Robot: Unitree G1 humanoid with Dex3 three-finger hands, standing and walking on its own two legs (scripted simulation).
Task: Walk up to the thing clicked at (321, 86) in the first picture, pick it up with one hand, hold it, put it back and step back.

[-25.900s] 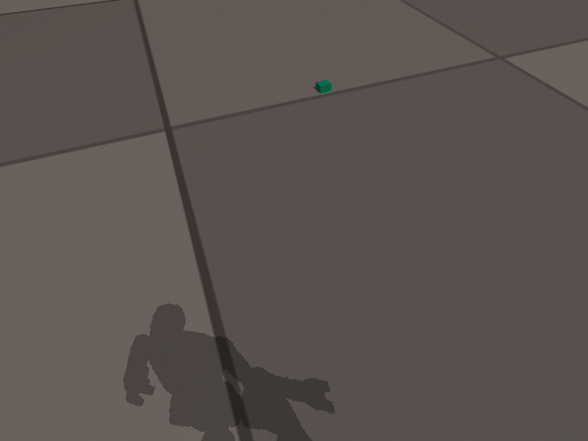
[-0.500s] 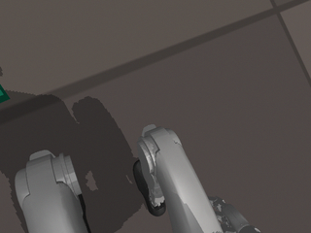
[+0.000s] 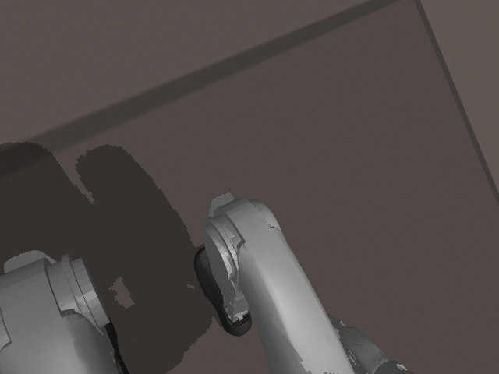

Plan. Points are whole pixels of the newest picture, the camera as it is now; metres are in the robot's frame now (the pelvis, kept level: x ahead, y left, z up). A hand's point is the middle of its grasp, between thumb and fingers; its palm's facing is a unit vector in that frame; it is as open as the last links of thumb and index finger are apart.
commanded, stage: rest palm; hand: left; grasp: from above
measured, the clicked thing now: out of the picture +0.47 +0.36 -0.29
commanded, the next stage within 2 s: close in 1.32 s
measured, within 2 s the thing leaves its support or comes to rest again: neither
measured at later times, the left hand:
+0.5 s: hand out of the picture +0.46 +0.35 -0.25, palm faces -0.39 -0.24 -0.89, open 13.6 cm
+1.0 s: hand out of the picture +0.46 +0.35 -0.26, palm faces -0.39 -0.24 -0.89, open 14.4 cm
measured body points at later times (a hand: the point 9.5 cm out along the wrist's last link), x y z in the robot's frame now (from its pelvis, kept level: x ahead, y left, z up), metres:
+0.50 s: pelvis +0.00 +0.00 +0.00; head +0.29 +0.13 +0.31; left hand +0.47 +0.36 -0.20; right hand +0.04 -0.24 -0.05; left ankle +0.06 +0.13 -0.28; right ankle +0.10 -0.11 -0.28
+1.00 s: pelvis -0.01 +0.01 +0.01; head +0.30 +0.14 +0.31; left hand +0.48 +0.35 -0.21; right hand +0.04 -0.23 -0.04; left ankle +0.06 +0.13 -0.28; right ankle +0.10 -0.11 -0.28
